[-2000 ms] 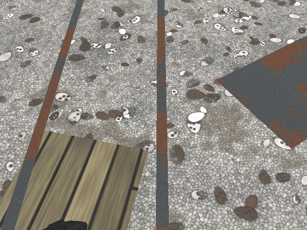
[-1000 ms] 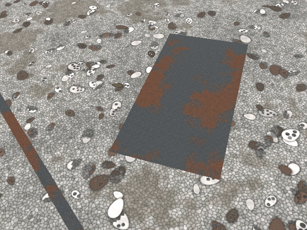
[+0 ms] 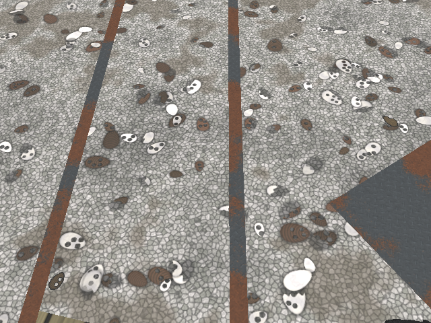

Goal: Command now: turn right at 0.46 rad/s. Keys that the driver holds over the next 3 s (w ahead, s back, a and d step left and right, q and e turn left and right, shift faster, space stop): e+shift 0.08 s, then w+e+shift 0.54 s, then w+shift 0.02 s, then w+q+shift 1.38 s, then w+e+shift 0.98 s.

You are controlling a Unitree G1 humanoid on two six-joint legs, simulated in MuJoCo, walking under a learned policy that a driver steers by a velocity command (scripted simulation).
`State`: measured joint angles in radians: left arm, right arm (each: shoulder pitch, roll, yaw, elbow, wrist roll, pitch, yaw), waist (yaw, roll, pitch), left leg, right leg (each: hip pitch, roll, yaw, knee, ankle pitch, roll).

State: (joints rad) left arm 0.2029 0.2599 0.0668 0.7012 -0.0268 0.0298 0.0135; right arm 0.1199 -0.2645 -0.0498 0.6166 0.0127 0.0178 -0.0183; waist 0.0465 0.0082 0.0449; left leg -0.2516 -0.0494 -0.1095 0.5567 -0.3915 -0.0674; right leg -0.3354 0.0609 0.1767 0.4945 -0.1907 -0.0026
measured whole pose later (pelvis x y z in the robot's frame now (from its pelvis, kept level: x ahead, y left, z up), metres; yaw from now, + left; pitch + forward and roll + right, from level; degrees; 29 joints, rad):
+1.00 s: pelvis +0.43 -0.38 -0.03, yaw -30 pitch +1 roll +0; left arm 0.47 0.28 0.02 0.87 0.04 -0.09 0.02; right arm 0.13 -0.27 0.01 0.75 0.00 -0.03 0.06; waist 0.02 0.01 0.04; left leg -0.66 -0.06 0.16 0.64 0.07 0.13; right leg 0.34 0.16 -0.11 0.15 -0.36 -0.08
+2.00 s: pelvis +1.27 -0.64 -0.03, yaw +25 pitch -1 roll +1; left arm 0.27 0.22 -0.01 0.72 0.05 -0.08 0.00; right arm 0.28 -0.33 -0.05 0.78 -0.02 0.00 0.01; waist 0.03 0.02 0.06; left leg -0.33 -0.22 0.05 0.63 -0.28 0.20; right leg -0.40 -0.09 0.06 1.41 -0.38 0.05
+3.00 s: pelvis +2.20 -0.40 -0.01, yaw -8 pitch +2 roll +3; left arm 0.04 0.37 0.06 0.63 0.03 0.01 -0.08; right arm 0.48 -0.34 -0.06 0.86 -0.03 -0.11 -0.01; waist -0.07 -0.06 0.00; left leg 0.03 0.00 0.20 0.30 -0.35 -0.02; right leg -0.78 -0.06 -0.04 1.12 -0.13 -0.09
